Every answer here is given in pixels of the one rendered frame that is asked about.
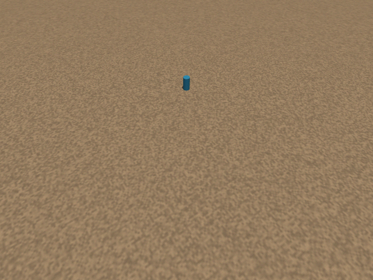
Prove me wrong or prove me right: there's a can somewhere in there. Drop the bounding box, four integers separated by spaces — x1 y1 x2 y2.
183 75 190 90

